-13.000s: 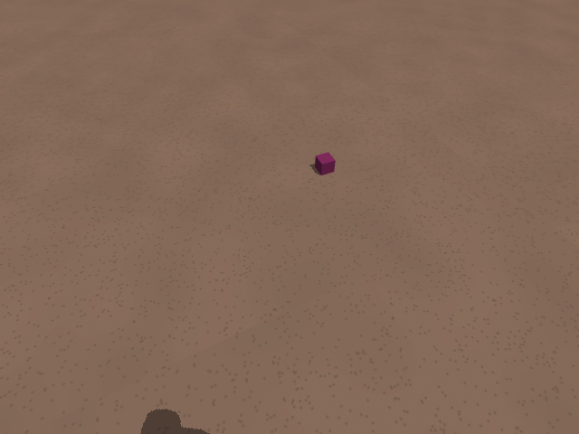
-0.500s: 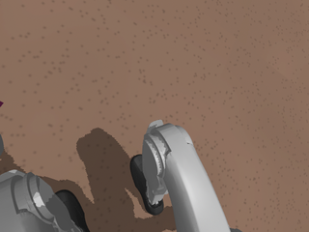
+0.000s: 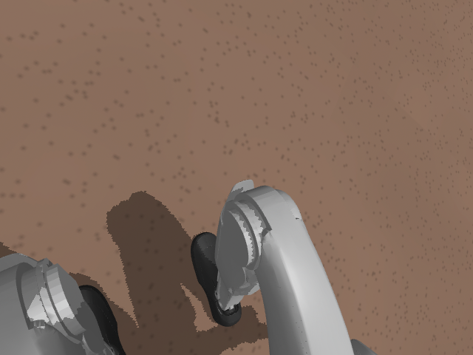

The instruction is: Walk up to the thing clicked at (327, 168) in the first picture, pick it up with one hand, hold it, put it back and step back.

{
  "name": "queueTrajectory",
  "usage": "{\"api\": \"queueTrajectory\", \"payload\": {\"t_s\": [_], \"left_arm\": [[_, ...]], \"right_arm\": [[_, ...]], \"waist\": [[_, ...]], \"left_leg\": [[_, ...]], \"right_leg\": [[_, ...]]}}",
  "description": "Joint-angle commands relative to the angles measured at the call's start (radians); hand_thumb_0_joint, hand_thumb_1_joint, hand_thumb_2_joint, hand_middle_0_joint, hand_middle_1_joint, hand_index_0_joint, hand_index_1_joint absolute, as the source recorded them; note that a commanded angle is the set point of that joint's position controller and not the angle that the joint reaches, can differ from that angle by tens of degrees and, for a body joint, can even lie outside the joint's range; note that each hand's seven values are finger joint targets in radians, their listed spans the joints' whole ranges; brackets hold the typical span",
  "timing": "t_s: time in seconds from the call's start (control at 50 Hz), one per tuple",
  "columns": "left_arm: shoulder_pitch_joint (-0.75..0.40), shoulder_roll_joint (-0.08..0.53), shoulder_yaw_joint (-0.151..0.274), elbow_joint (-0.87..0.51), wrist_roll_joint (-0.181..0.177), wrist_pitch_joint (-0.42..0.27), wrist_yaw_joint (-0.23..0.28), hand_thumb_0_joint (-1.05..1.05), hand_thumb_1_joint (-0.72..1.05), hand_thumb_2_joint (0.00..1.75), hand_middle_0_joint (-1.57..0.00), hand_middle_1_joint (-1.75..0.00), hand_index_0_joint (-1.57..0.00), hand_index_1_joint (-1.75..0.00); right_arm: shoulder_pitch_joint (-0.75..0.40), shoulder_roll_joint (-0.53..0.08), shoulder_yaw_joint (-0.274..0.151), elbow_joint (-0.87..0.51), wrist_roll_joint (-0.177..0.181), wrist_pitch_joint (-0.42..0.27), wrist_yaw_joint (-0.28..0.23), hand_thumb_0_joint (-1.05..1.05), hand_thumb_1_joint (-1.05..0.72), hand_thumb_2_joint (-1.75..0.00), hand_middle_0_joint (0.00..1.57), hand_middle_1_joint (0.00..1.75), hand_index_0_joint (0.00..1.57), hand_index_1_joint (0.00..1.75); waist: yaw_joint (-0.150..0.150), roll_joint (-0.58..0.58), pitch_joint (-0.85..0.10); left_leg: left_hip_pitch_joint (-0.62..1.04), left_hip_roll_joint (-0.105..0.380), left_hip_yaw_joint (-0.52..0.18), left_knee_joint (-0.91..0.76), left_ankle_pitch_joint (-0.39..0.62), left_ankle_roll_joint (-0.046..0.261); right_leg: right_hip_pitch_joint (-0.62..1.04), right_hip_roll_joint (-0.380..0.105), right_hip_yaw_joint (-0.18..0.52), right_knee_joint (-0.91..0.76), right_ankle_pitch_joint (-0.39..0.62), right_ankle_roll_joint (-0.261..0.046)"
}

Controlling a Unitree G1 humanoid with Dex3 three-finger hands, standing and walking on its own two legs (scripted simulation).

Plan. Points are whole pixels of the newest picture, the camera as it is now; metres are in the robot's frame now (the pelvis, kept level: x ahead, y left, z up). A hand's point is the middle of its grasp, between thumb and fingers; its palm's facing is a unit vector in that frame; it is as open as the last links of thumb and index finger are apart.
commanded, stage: rest palm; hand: left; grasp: from above
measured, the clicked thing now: out of the picture +0.49 +0.30 -0.27
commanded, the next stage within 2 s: close in 0.98 s
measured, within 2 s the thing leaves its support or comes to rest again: neither
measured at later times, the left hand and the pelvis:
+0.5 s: hand out of the picture +0.46 +0.31 -0.24, palm faces -0.29 -0.38 -0.88, open 14.2 cm; pelvis +0.00 +0.00 +0.00, yaw -3 degrees
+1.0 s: hand out of the picture +0.49 +0.30 -0.25, palm faces -0.24 -0.38 -0.90, open 14.1 cm; pelvis +0.00 +0.01 +0.01, yaw -4 degrees
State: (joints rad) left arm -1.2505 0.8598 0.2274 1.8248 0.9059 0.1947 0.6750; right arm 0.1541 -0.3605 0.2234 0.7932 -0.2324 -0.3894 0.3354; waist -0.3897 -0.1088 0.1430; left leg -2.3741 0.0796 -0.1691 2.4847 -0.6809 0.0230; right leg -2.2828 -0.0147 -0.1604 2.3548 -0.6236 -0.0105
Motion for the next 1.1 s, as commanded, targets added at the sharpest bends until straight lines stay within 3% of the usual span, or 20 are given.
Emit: {"api": "queueTrajectory", "payload": {"t_s": [0.0,0.08,0.14,0.22,0.24,0.26,0.28,0.32,0.38,0.46,0.48,0.54,0.62,0.72,0.76,0.8,0.9,0.94,1.08], "left_arm": [[-0.341,0.235,0.041,-0.099,0.012,0.02,0.124,0.0,-0.61,1.0,-0.1,-0.98,-0.08,-1.0],[-0.346,0.241,0.04,-0.095,-0.014,0.053,0.125,0.0,-0.6,0.98,-0.1,-1.0,-0.08,-1.01],[-0.306,0.269,0.042,-0.096,-0.037,0.064,0.098,0.0,-0.6,0.98,-0.1,-1.0,-0.09,-1.01],[-0.229,0.324,0.047,-0.084,-0.038,0.078,0.048,0.0,-0.56,0.96,-0.1,-1.02,-0.1,-1.02],[-0.201,0.312,0.036,-0.07,-0.047,0.079,0.035,0.0,-0.55,0.95,-0.1,-1.02,-0.1,-1.02],[-0.178,0.344,0.054,-0.059,-0.051,0.081,0.026,0.0,-0.56,0.96,-0.1,-1.01,-0.09,-1.01],[-0.174,0.342,0.04,-0.061,-0.049,0.078,0.015,0.0,-0.55,0.95,-0.1,-1.03,-0.1,-1.02],[-0.169,0.361,0.06,-0.065,-0.047,0.074,0.001,0.0,-0.54,0.95,-0.1,-1.02,-0.1,-1.02],[-0.232,0.366,0.039,-0.077,-0.048,0.049,-0.009,0.0,-0.55,0.96,-0.1,-1.02,-0.1,-1.03],[-0.289,0.361,0.015,-0.129,-0.049,-0.003,-0.008,0.0,-0.56,0.96,-0.1,-1.01,-0.09,-1.02],[-0.294,0.37,0.013,-0.132,-0.043,-0.013,-0.001,0.0,-0.55,0.95,-0.1,-1.02,-0.1,-1.02],[-0.31,0.314,-0.029,-0.158,-0.04,-0.033,0.013,0.0,-0.56,0.96,-0.1,-1.02,-0.1,-1.03],[-0.304,0.297,-0.04,-0.125,-0.04,-0.022,0.035,0.0,-0.58,0.98,-0.1,-1.01,-0.09,-1.02],[-0.288,0.306,-0.017,-0.061,-0.034,0.013,0.067,0.0,-0.55,0.96,-0.1,-1.02,-0.1,-1.02],[-0.289,0.342,0.002,-0.049,-0.034,0.025,0.079,0.0,-0.54,0.94,-0.1,-1.03,-0.1,-1.03],[-0.277,0.331,-0.006,-0.034,-0.038,0.038,0.08,0.0,-0.53,0.92,-0.1,-1.04,-0.1,-1.03],[-0.296,0.399,0.029,-0.083,-0.05,0.05,0.086,0.0,-0.54,0.94,-0.1,-1.04,-0.1,-1.04],[-0.278,0.406,0.033,-0.079,-0.053,0.054,0.084,0.0,-0.54,0.94,-0.1,-1.05,-0.1,-1.04],[-0.269,0.436,0.036,-0.106,-0.074,0.057,0.059,0.0,-0.52,0.96,-0.11,-1.02,-0.11,-1.03]], "right_arm": [[0.241,-0.313,-0.051,0.038,-0.017,-0.004,0.027,0.0,-0.92,-0.91,0.2,0.3,0.2,0.3],[0.232,-0.319,-0.035,0.012,-0.02,0.003,0.06,0.0,-0.93,-0.91,0.2,0.3,0.2,0.3],[0.221,-0.32,-0.025,-0.007,-0.009,0.008,0.074,0.0,-0.93,-0.91,0.2,0.3,0.2,0.3],[0.226,-0.318,-0.015,-0.033,0.012,0.022,0.07,0.0,-0.92,-0.91,0.2,0.3,0.2,0.3],[0.219,-0.315,-0.012,-0.046,0.018,0.025,0.067,0.0,-0.92,-0.91,0.2,0.3,0.2,0.3],[0.235,-0.316,-0.008,-0.034,0.018,0.026,0.063,0.0,-0.92,-0.91,0.2,0.3,0.2,0.3],[0.228,-0.321,-0.008,-0.036,0.019,0.024,0.059,0.0,-0.92,-0.91,0.2,0.3,0.2,0.3],[0.249,-0.309,0.003,-0.042,0.025,0.027,0.05,0.0,-0.92,-0.91,0.2,0.3,0.2,0.3],[0.245,-0.31,0.014,-0.049,0.017,0.016,0.037,0.0,-0.92,-0.91,0.2,0.3,0.2,0.3],[0.225,-0.315,0.021,-0.047,0.013,-0.003,0.018,0.0,-0.92,-0.91,0.2,0.3,0.2,0.3],[0.223,-0.323,0.019,-0.037,0.012,-0.007,0.015,0.0,-0.92,-0.91,0.2,0.3,0.2,0.3],[0.212,-0.326,0.014,-0.031,0.004,-0.013,0.012,0.0,-0.92,-0.91,0.2,0.3,0.2,0.3],[0.213,-0.333,0.022,-0.02,-0.002,-0.018,0.022,0.0,-0.92,-0.91,0.2,0.3,0.2,0.3],[0.238,-0.346,0.031,-0.022,-0.006,-0.016,0.046,0.0,-0.92,-0.91,0.2,0.3,0.2,0.3],[0.22,-0.363,0.029,-0.044,-0.004,-0.013,0.05,0.0,-0.92,-0.91,0.2,0.3,0.2,0.3],[0.228,-0.348,0.044,-0.045,-0.005,-0.008,0.06,0.0,-0.92,-0.91,0.2,0.3,0.2,0.3],[0.222,-0.352,0.05,-0.074,-0.002,-0.006,0.068,0.0,-0.93,-0.91,0.2,0.3,0.2,0.3],[0.224,-0.365,0.037,-0.084,0.002,0.0,0.067,0.0,-0.93,-0.91,0.2,0.3,0.2,0.3],[0.22,-0.355,0.05,-0.092,0.008,0.008,0.054,0.0,-0.91,-0.91,0.2,0.3,0.2,0.3]], "waist": [[-0.062,0.589,-0.716],[-0.074,0.614,-0.703],[-0.075,0.545,-0.694],[-0.074,0.431,-0.68],[-0.054,0.416,-0.683],[-0.061,0.384,-0.677],[-0.056,0.386,-0.673],[-0.064,0.391,-0.663],[-0.094,0.409,-0.622],[-0.121,0.466,-0.581],[-0.114,0.498,-0.59],[-0.127,0.551,-0.58],[-0.14,0.55,-0.557],[-0.142,0.559,-0.544],[-0.134,0.565,-0.541],[-0.139,0.552,-0.522],[-0.13,0.552,-0.542],[-0.131,0.536,-0.56],[-0.135,0.526,-0.565]], "left_leg": [[0.611,-0.001,0.042,-0.228,0.286,-0.048],[0.622,0.002,0.046,-0.222,0.322,-0.037],[0.562,-0.001,0.042,-0.202,0.313,-0.018],[0.45,-0.01,0.052,-0.186,0.301,0.007],[0.416,-0.01,0.057,-0.187,0.292,0.01],[0.403,-0.011,0.055,-0.181,0.29,0.014],[0.379,-0.013,0.053,-0.189,0.261,0.016],[0.398,-0.01,0.046,-0.194,0.258,0.012],[0.394,-0.008,0.036,-0.195,0.19,0.012],[0.427,-0.006,0.022,-0.211,0.09,0.001],[0.452,-0.004,0.017,-0.224,0.073,-0.006],[0.528,0.004,-0.001,-0.236,0.083,-0.02],[0.548,0.009,-0.017,-0.24,0.147,-0.031],[0.574,0.014,-0.033,-0.244,0.244,-0.04],[0.568,0.016,-0.034,-0.249,0.261,-0.039],[0.559,0.016,-0.036,-0.243,0.267,-0.037],[0.545,0.013,-0.024,-0.232,0.274,-0.027],[0.538,0.014,-0.018,-0.233,0.262,-0.023],[0.505,0.013,-0.004,-0.227,0.222,-0.014]], "right_leg": [[0.409,0.066,-0.076,-0.186,0.318,-0.017],[0.451,0.075,-0.075,-0.2,0.35,-0.016],[0.482,0.081,-0.072,-0.214,0.346,-0.007],[0.552,0.09,-0.053,-0.237,0.35,0.012],[0.572,0.093,-0.046,-0.245,0.349,0.016],[0.58,0.092,-0.049,-0.241,0.349,0.019],[0.577,0.095,-0.047,-0.243,0.323,0.018],[0.563,0.094,-0.057,-0.237,0.298,0.015],[0.52,0.098,-0.067,-0.245,0.231,0.012],[0.454,0.093,-0.085,-0.249,0.131,0.001],[0.441,0.092,-0.09,-0.247,0.115,-0.004],[0.417,0.088,-0.108,-0.234,0.137,-0.012],[0.412,0.085,-0.117,-0.222,0.205,-0.011],[0.418,0.086,-0.123,-0.209,0.279,-0.011],[0.43,0.091,-0.119,-0.213,0.298,-0.009],[0.438,0.091,-0.123,-0.21,0.302,-0.007],[0.486,0.091,-0.111,-0.223,0.315,-0.001],[0.509,0.1,-0.109,-0.241,0.309,0.001],[0.528,0.099,-0.109,-0.264,0.269,0.005]]}}
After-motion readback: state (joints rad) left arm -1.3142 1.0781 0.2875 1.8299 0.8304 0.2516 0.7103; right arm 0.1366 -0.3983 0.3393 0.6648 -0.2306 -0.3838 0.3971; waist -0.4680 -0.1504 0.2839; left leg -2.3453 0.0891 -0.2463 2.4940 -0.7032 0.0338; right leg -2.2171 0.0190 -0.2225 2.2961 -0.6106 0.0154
